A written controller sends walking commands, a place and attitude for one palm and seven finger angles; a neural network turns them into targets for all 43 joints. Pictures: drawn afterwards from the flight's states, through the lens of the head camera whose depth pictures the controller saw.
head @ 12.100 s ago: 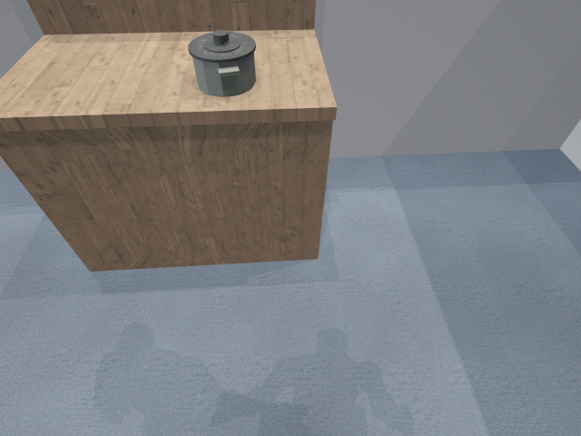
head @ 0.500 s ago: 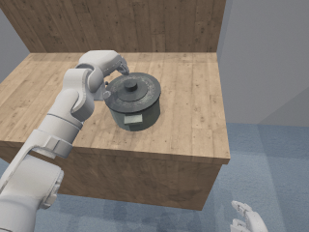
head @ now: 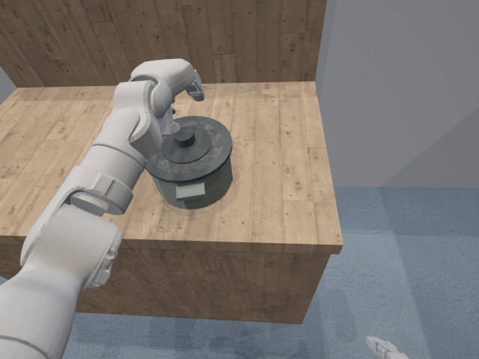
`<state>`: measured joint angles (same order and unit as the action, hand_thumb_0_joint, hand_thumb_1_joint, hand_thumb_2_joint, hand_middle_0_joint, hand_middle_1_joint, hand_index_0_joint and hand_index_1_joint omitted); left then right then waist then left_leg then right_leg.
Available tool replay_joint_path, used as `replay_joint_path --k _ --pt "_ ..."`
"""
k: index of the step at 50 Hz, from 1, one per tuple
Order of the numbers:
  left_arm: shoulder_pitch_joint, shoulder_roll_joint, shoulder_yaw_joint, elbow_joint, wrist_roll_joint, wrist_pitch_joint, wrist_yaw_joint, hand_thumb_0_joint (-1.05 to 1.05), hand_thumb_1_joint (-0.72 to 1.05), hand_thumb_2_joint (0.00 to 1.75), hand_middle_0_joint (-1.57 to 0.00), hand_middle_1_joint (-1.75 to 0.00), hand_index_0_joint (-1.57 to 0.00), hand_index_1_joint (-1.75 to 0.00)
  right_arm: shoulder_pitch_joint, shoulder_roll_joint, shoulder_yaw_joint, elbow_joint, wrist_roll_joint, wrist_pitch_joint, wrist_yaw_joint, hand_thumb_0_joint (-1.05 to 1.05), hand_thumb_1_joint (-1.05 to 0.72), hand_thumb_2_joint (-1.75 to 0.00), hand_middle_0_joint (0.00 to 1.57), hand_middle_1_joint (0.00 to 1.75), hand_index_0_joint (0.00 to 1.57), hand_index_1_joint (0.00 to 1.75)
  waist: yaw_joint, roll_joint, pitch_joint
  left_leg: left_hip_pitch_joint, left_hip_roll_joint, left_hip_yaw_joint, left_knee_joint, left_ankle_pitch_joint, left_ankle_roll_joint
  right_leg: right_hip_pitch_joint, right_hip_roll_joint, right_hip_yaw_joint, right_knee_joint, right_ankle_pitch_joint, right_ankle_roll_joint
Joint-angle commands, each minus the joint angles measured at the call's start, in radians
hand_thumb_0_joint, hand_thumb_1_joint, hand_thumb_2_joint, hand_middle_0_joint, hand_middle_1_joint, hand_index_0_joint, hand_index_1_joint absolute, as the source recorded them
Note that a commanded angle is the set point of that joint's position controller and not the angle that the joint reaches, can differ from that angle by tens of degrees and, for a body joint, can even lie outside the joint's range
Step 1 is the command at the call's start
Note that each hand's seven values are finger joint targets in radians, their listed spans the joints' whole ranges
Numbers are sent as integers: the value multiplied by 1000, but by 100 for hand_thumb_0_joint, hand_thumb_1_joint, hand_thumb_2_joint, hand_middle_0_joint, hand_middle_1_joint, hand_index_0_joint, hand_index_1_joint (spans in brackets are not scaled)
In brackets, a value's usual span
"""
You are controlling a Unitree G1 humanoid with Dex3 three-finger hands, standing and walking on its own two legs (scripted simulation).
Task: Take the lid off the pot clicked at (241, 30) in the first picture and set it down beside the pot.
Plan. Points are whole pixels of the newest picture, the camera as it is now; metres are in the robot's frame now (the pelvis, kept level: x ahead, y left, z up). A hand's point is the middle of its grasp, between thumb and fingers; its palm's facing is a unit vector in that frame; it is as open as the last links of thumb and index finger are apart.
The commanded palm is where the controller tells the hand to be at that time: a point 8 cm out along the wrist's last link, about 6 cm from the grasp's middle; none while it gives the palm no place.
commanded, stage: move the open hand above the knob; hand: left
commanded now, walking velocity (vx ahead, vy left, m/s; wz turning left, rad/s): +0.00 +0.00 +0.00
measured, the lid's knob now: (184, 137) +0.49 +0.10 +0.10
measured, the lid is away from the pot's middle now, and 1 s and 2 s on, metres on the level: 0.00 0.00 0.00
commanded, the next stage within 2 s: lower the open fingers around the knob in 0.60 s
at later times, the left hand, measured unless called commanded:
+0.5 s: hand (167, 115) +0.46 +0.11 +0.18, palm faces -0.23 -0.02 -0.97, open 10.1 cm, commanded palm +0.44 +0.11 +0.24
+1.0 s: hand (170, 126) +0.46 +0.11 +0.15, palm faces -0.34 -0.03 -0.94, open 10.1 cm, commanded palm +0.45 +0.11 +0.22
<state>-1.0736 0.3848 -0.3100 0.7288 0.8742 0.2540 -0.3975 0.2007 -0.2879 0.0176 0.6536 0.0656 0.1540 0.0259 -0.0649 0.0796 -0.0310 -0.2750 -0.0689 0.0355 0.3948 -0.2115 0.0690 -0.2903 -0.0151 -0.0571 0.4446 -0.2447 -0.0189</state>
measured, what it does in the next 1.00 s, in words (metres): stands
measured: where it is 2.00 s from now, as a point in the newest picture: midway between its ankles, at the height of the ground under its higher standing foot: outside the picture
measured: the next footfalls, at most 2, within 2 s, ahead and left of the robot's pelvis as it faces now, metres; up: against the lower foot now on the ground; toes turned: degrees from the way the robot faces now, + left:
none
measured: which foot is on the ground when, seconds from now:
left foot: down 0.00-1.00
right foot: down 0.00-1.00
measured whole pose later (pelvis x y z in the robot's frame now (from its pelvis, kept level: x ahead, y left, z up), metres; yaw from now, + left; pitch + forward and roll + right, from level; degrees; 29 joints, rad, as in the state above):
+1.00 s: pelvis +0.00 +0.01 +0.00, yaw +1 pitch +5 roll +0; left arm -1.09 0.34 -0.36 0.80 0.87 0.29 -0.43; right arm 0.20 -0.28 0.02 0.66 0.06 0.15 0.03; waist -0.07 0.07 -0.02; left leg -0.27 -0.08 0.02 0.39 -0.21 0.08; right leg -0.28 -0.03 -0.07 0.44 -0.25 -0.01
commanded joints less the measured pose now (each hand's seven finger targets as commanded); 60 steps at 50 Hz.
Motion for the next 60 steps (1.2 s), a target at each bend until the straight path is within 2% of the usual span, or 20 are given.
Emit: replay_joint_path --k 1,6,10,13,14,20,22,25,27,30,31,38,40,41,44,50,52,55,58,60 --pt "-446 202 95 -150 24 -2 46 0 -33 150 -84 -8 -84 -8 -64 -108 -35 -136 3 -26 10 0 -90 -90 20 30 20 30 20 -145 -398 168 14 -73 17 375 0 156 17 38 -6 428 -23" --pt "-561 263 121 -274 29 -10 51 0 -33 150 -84 -8 -84 -8 -69 -107 -41 -142 2 -29 2 0 -90 -90 20 30 20 30 11 -104 -447 210 15 -83 15 360 7 165 16 48 -14 416 -26" --pt "-444 195 91 -193 4 5 50 0 -33 150 -84 -8 -84 -8 -62 -113 -43 -136 6 -27 8 0 -90 -90 20 30 20 30 13 -110 -400 199 18 -87 18 398 3 130 18 33 -17 408 -27" --pt "-504 161 43 -198 18 16 44 0 -33 150 -84 -8 -84 -8 -71 -105 -40 -129 9 -21 9 0 -90 -90 20 30 20 30 -2 -139 -369 193 15 -81 8 298 2 101 22 31 -25 347 -23" --pt "-531 210 83 -233 17 11 45 0 -33 150 -84 -8 -84 -8 -71 -108 -41 -130 8 -24 5 0 -90 -90 20 30 20 30 4 -133 -399 202 15 -83 7 294 3 122 20 36 -25 350 -25" --pt "-533 157 51 -224 2 4 48 0 -33 150 -84 -8 -84 -8 -71 -105 -41 -121 5 -23 4 0 -90 -90 20 30 20 30 -2 -89 -400 236 18 -101 18 364 -5 84 20 26 -17 352 -32" --pt "-488 204 97 -198 12 8 54 0 -33 150 -84 -8 -84 -8 -75 -103 -35 -126 1 -24 7 0 -90 -90 20 30 20 30 15 -125 -414 228 19 -96 17 368 -6 112 21 29 -13 366 -30" --pt "-482 133 40 -186 5 14 52 0 -33 150 -84 -8 -84 -8 -87 -103 -34 -124 7 -12 10 0 -90 -90 20 30 20 30 6 -130 -371 198 19 -91 12 348 -8 95 18 21 -14 358 -31" --pt "-512 193 81 -217 17 15 56 0 -33 150 -84 -8 -84 -8 -98 -102 -30 -133 3 -13 10 0 -90 -90 20 30 20 30 16 -125 -402 207 18 -88 10 346 -8 122 18 30 -12 368 -30" --pt "-498 160 57 -234 5 15 54 0 -33 150 -84 -8 -84 -8 -103 -99 -34 -143 5 -11 10 0 -90 -90 20 30 20 30 9 -118 -413 220 18 -98 22 383 -5 120 17 29 -14 378 -32" --pt "-500 206 93 -193 19 20 59 0 -33 150 -84 -8 -84 -8 -94 -99 -28 -130 4 -11 8 0 -90 -90 20 30 20 30 14 -141 -394 201 21 -93 12 354 -10 122 20 27 -12 366 -30" --pt "-528 162 52 -115 15 55 41 0 -33 150 -84 -8 -84 -8 -81 -103 -26 -118 6 -17 3 0 -90 -90 20 30 20 30 0 -147 -383 193 10 -95 8 313 -8 110 22 23 -13 355 -30" --pt "-550 87 -6 -124 -2 52 27 0 -33 150 -84 -8 -84 -8 -79 -104 -32 -117 5 -16 1 0 -90 -90 20 30 20 30 -16 -125 -374 199 7 -97 11 310 -5 85 18 21 -19 350 -31" --pt "-578 147 42 -160 10 49 26 0 -33 150 -84 -8 -84 -8 -66 -104 -34 -114 0 -21 1 0 -90 -90 20 30 20 30 -5 -121 -415 227 9 -106 9 320 -7 103 20 23 -16 352 -30" --pt "-557 167 56 -73 16 44 12 0 -33 150 -84 -8 -84 -8 -48 -108 -32 -106 0 -33 -7 0 -90 -90 20 30 20 30 -10 -153 -382 201 1 -99 10 312 0 116 24 27 -21 379 -28" --pt "-537 81 8 -151 -3 8 13 0 -33 150 -84 -8 -84 -8 -24 -106 -49 -113 -9 -39 5 0 -90 -90 20 30 20 30 -13 -104 -418 275 12 -119 29 437 -5 78 26 19 -20 397 -30" --pt "-474 191 102 -69 13 2 28 0 -33 150 -84 -8 -84 -8 -20 -112 -39 -109 -6 -41 3 0 -90 -90 20 30 20 30 8 -163 -397 213 9 -103 16 364 -2 129 31 25 -19 396 -27" --pt "-501 121 38 -114 10 -5 43 0 -33 150 -84 -8 -84 -8 -32 -110 -42 -114 -3 -36 4 0 -90 -90 20 30 20 30 0 -120 -391 209 10 -101 11 360 -1 108 24 23 -19 389 -32" --pt "-507 192 97 -138 25 -5 66 0 -33 150 -84 -8 -84 -8 -21 -109 -46 -110 -7 -42 5 0 -90 -90 20 30 20 30 9 -104 -435 238 14 -103 20 396 -1 128 28 32 -13 411 -31" --pt "-457 152 74 -128 9 -3 67 0 -33 150 -84 -8 -84 -8 -25 -111 -47 -115 -4 -37 7 0 -90 -90 20 30 20 30 7 -115 -429 221 14 -98 24 419 2 134 25 30 -14 434 -29"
